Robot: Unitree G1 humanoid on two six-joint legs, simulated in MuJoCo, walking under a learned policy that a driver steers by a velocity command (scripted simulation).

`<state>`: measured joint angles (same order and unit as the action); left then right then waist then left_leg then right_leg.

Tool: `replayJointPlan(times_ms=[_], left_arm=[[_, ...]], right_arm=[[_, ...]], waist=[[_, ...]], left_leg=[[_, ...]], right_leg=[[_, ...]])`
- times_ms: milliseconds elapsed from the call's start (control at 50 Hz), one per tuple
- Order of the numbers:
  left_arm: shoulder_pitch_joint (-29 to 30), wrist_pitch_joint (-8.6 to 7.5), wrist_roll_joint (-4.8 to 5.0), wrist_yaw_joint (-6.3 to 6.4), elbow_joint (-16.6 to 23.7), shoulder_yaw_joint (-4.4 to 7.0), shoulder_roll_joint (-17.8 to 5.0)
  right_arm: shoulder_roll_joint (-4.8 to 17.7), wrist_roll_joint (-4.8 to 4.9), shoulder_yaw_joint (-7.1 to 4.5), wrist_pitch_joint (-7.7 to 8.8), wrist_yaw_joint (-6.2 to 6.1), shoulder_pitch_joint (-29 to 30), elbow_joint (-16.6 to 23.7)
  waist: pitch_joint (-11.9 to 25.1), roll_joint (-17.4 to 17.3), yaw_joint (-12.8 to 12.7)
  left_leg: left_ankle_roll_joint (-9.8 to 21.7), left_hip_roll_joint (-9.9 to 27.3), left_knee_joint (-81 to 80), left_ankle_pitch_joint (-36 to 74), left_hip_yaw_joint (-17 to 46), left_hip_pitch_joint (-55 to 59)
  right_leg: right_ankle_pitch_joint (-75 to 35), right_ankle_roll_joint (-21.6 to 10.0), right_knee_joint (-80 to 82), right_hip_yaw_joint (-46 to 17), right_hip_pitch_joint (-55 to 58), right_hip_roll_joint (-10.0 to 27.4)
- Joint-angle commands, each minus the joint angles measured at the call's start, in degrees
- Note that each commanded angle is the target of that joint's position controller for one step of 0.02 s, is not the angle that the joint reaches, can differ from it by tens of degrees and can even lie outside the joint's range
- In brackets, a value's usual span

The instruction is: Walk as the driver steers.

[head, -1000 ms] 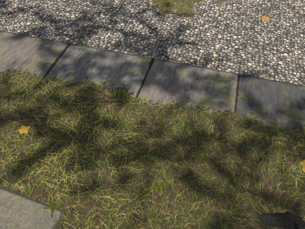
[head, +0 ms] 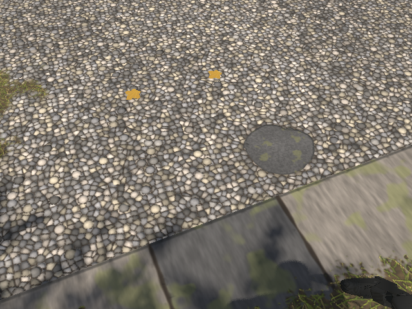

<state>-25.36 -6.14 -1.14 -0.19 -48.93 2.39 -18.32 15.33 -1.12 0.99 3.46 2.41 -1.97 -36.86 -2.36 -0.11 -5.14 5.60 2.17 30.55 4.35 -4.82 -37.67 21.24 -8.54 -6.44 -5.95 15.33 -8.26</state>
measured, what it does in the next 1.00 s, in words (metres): walks ahead, turning left: left foot, then right foot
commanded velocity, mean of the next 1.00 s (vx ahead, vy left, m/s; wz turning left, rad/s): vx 0.72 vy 0.00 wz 0.84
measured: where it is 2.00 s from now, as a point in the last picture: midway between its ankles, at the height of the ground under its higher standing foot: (180, 165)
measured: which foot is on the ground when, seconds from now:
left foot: up 0.00-0.02, down 0.04-0.46, up 0.48-0.84, down 0.86-1.00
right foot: down 0.00-0.06, up 0.08-0.46, down 0.48-0.86, up 0.88-1.00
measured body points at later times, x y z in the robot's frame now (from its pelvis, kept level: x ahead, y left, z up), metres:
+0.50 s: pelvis +0.49 +0.05 +0.00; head +0.52 +0.06 +0.44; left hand +0.69 +0.34 -0.04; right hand +0.54 -0.25 -0.12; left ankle +0.23 +0.08 -0.68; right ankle +0.66 -0.03 -0.72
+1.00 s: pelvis +0.78 +0.19 -0.01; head +0.83 +0.24 +0.44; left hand +0.67 +0.45 -0.12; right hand +1.09 +0.13 -0.12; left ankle +0.84 +0.29 -0.72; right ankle +0.85 +0.05 -0.62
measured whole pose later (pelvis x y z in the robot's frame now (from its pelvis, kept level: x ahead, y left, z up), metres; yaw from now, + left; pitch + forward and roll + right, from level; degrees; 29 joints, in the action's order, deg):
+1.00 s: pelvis +0.78 +0.19 -0.01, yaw +51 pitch +0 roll +1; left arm -10.2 0.1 -2.4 1.5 -39.4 0.3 -13.7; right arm 17.8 -0.4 -3.5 -2.1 0.7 -9.5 -37.8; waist -9.0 -0.1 0.0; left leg 9.1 -12.0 33.4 -6.2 0.5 -26.2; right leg 28.5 3.9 -76.3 -2.9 -27.8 2.7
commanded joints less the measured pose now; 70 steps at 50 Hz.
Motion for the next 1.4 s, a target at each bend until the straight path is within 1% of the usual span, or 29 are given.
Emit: replayJointPlan(times_ms=[20,60,80,100,140,220,300,380,440,460,480,500,520,560,600,640,800,840,860,880,900,940,980,1100,1280,1320,1340,1360,1400], left_arm=[[1.0,1.06,-2.75,2.01,1.6,2.53,-11.2],[7.3,1.18,-2.14,2.1,5.2,1.5,-7.6],[2.4,-0.28,-0.07,0.33,7.8,0.02,-2.1],[7.5,-1.1,-1.02,0.68,9.0,-0.65,-4.5],[13.4,-1.84,-1.78,0.09,10.7,-1.34,-5.2],[15.5,1.8,-3.89,-0.67,14.1,-2.89,-2.8],[28.3,1.65,-1.59,-1.9,19.2,-4.27,-1.0],[31.8,1.27,-0.8,-1.39,20.4,-3.83,-2.0],[22.4,0.59,-0.74,0.01,17.9,-1.82,-6.2],[12.3,0.24,-0.72,0.85,15.5,-0.68,-8.2],[-0.9,0.06,-1.86,2.24,13.8,1.2,-12.4],[-2.6,0.33,-4.24,2.39,13.3,2.25,-16.0],[1.0,1.2,-2.65,2.13,12.9,3.1,-14.9],[7.8,1.12,-2.29,1.59,12.6,0.79,-4.6],[5.5,0.6,-1.75,1.42,9.6,-0.02,-2.2],[4.6,-0.13,0.13,0.72,7.3,-0.28,-0.7],[13.2,-0.15,2.19,1.31,7.9,2.29,-8.3],[13.3,1.1,2.69,0.94,9.1,2.65,-9.1],[9.4,2.09,1.17,0.36,7.9,1.9,-5.1],[0.4,3.59,-0.4,0.76,9.3,1.28,-2.6],[-1.3,4.53,-0.6,1.47,12.0,1.45,-5.9],[6.1,5.36,-1.34,1.96,12.3,1.34,-8.3],[7.9,6.73,-1.82,2.33,12.5,1.05,-7.1],[11.9,8.55,-0.45,2.39,13.3,0.09,-2.9],[13.2,8.58,0.98,1.08,11.6,-0.7,-0.3],[14.6,7.69,-0.11,1.14,12.6,-0.08,-3.5],[16.3,7.27,-0.38,1.01,13.9,1.21,-9.7],[13.1,7.41,0.05,0.42,12.3,2.33,-10.8],[9.0,7.56,0.64,-0.24,11.0,3.03,-9.9]], right_arm=[[9.8,0.85,-3.99,0.24,-0.67,-14.2,-1.9],[16.0,-0.22,-7.02,-0.83,-2.03,-35.5,-8.0],[17.7,-0.73,-7.5,-1.15,-1.45,-30.9,-8.4],[14.0,0.02,-7.34,-1.1,-0.83,-25.0,-6.6],[9.5,0.53,-6.51,-0.91,-0.95,-22.6,-7.3],[9.7,0.82,-5.92,0.83,-1.32,-21.7,-8.5],[11.1,1.48,-7.02,1.51,-1.13,-22.0,-7.8],[12.5,1.97,-7.88,1.36,-1.17,-26.0,-8.8],[15.0,1.18,-8.48,0.98,-2.0,-25.1,-8.7],[16.1,1.03,-8.69,1.24,-1.73,-22.4,-8.1],[11.8,0.87,-7.5,2.05,-1.64,-20.5,-6.6],[1.9,3.4,-5.01,2.14,-2.12,-26.6,-4.5],[6.1,2.42,-4.57,1.15,-2.33,-24.3,-3.5],[9.2,0.24,-5.55,-0.24,-1.9,-13.2,-3.6],[6.8,-0.85,-5.64,-2.07,-0.97,-12.0,-3.0],[4.2,-0.8,-5.06,-3.56,-0.41,-9.8,-0.8],[6.1,-1.41,-4.65,-4.04,2.52,-12.4,1.3],[9.8,-2.23,-6.61,-3.67,0.95,-24.2,-2.0],[12.4,-1.51,-7.45,-3.46,-0.72,-22.1,-2.7],[18.3,-0.68,-8.25,-3.87,-1.17,-19.0,0.8],[20.1,0.91,-9.62,-4.2,-1.19,-19.4,3.8],[13.9,1.09,-8.28,-5.3,-2.34,-11.9,4.9],[11.1,1.01,-7.31,-4.97,-2.58,-10.9,2.9],[12.1,-0.2,-8.07,-4.91,-2.04,-10.8,1.2],[6.1,-1.02,-4.52,-5.62,-2.49,-11.6,-2.1],[7.0,-0.71,-4.61,-5.41,-3.66,-13.7,-2.8],[6.4,-0.25,-4.57,-5.2,-3.87,-15.9,-1.5],[8.2,-0.45,-4.99,-5.31,-4.21,-11.7,-0.9],[8.6,-0.46,-5.36,-5.23,-3.97,-7.9,0.4]], waist=[[8.8,6.8,10.7],[16.0,-3.4,20.2],[18.6,-20.5,10.8],[14.4,-8.3,12.0],[5.3,4.0,8.6],[-2.6,1.3,3.0],[-5.3,-1.0,6.8],[-1.6,-2.6,10.4],[6.4,-2.5,5.8],[11.9,-2.1,-0.3],[20.1,1.7,-5.7],[28.4,17.5,-1.1],[27.0,17.8,-0.4],[8.4,2.8,-0.2],[3.9,4.0,2.4],[2.9,6.9,4.3],[4.7,4.9,11.8],[10.3,2.0,16.7],[7.4,-6.2,13.9],[10.2,-10.9,7.3],[26.5,-9.7,10.3],[14.7,0.4,7.7],[7.3,1.4,4.6],[10.9,1.3,4.4],[6.0,-5.9,6.1],[3.2,-0.9,6.7],[3.2,9.5,9.6],[1.1,12.2,6.4],[0.8,7.2,4.7]], left_leg=[[3.6,-8.0,2.4,-10.5,-2.4,22.9],[10.6,1.9,3.8,-25.2,13.2,51.7],[19.6,13.9,-8.4,-30.9,49.9,62.4],[19.0,13.5,-14.2,-33.5,52.5,58.6],[15.0,10.4,-17.1,-29.7,41.5,41.4],[13.4,2.8,-21.6,-22.3,31.2,21.1],[9.8,-1.9,-25.3,-12.3,25.9,12.4],[6.6,-0.4,-19.8,5.1,27.1,24.3],[3.3,-0.5,-3.4,23.4,26.9,31.4],[2.1,-2.5,9.3,21.7,25.7,27.0],[2.0,-4.8,26.7,8.1,22.2,18.8],[0.6,-10.4,44.7,-36.2,15.3,0.4],[1.4,-5.9,51.1,-30.4,12.1,-7.3],[0.0,-1.0,46.4,-22.1,9.5,-8.0],[-1.9,0.4,44.0,-25.4,8.5,-5.8],[-2.6,0.6,40.3,-26.1,7.3,-6.8],[0.6,-7.1,7.9,-1.6,-3.2,24.9],[4.8,-8.3,4.2,-2.3,0.4,38.6],[6.7,-3.5,-0.3,11.0,6.9,42.7],[12.2,10.0,9.0,58.8,25.5,48.3],[22.1,17.7,-0.8,47.1,42.0,57.4],[18.3,12.2,-10.0,12.2,40.0,41.2],[13.9,6.9,-11.4,13.1,33.5,29.3],[9.2,2.0,-9.5,11.2,30.2,22.7],[4.6,3.1,-10.6,-10.4,26.3,18.8],[0.6,0.9,-4.0,-12.7,23.9,18.8],[-2.3,-6.1,3.9,-20.1,15.1,15.6],[-4.0,-9.5,8.3,-28.4,8.4,13.7],[-5.7,-8.6,21.7,-32.9,9.7,9.1]], right_leg=[[-86.4,3.2,-26.1,4.7,-4.6,17.2],[-51.2,5.5,-70.7,9.3,-32.4,9.7],[4.5,8.6,-85.1,5.0,-56.6,-0.8],[-0.6,6.9,-83.7,-1.2,-62.1,3.9],[-5.5,6.3,-72.5,-1.1,-57.9,9.6],[-2.6,9.4,-58.4,1.8,-52.8,12.9],[-22.2,11.4,-35.7,5.8,-43.5,12.1],[-28.1,10.1,-26.5,5.8,-39.4,9.3],[-16.6,8.5,-22.0,5.6,-26.2,5.9],[-13.7,7.4,-22.4,4.1,-13.9,8.2],[3.8,5.5,-23.5,-5.3,0.3,18.8],[17.9,0.1,-16.5,-34.3,15.7,37.3],[27.6,-2.3,-10.2,-45.8,11.1,36.9],[-4.8,-0.2,-11.7,-21.3,-5.6,30.2],[-40.2,1.6,-14.4,-6.6,-12.3,26.5],[-49.8,3.2,-13.5,0.1,-14.3,25.4],[-57.6,7.3,-23.5,18.6,-28.1,20.8],[-47.9,8.4,-46.7,17.4,-32.2,21.0],[1.5,9.9,-63.2,18.4,-40.9,13.5],[21.7,12.3,-84.4,15.8,-50.5,9.0],[15.7,13.4,-89.2,4.2,-55.8,7.0],[7.5,12.5,-78.1,0.9,-55.3,10.9],[6.5,12.6,-67.3,1.0,-49.9,12.3],[-0.8,12.3,-52.4,1.2,-42.9,10.3],[-3.9,7.3,-26.4,5.8,-26.5,8.0],[-7.7,5.1,-14.8,-2.6,-25.5,11.2],[-20.6,1.0,-12.1,-16.9,-25.4,21.7],[-27.7,-5.1,-10.3,-24.2,-29.1,26.8],[-27.2,-6.3,-10.3,-24.5,-27.1,23.8]])
Keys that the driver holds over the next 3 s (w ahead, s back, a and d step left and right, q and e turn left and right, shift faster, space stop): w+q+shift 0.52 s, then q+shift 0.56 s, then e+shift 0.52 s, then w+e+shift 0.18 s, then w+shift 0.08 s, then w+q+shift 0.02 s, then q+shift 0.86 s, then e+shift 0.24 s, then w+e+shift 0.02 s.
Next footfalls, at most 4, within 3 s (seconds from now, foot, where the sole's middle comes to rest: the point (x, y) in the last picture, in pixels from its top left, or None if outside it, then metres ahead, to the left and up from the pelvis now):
0.04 left None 0.26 0.09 -0.75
0.48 right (240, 236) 0.70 -0.02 -0.75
0.86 left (152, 187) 0.87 0.32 -0.75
1.32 right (188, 159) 1.01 0.20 -0.75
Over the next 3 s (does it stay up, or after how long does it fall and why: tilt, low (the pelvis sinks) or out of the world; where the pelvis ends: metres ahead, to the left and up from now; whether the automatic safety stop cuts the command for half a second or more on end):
stays up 1.13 0.36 0.02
